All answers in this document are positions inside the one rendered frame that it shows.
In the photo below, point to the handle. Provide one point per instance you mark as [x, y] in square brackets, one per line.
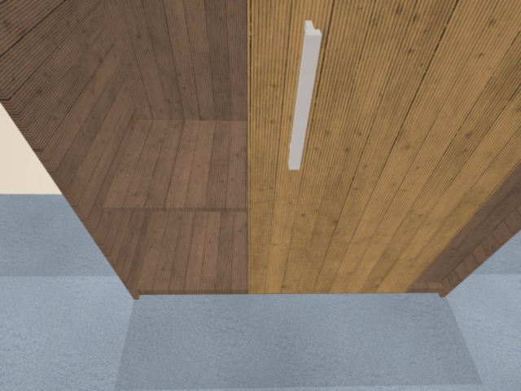
[308, 67]

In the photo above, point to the wardrobe door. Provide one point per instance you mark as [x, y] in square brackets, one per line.
[414, 121]
[496, 209]

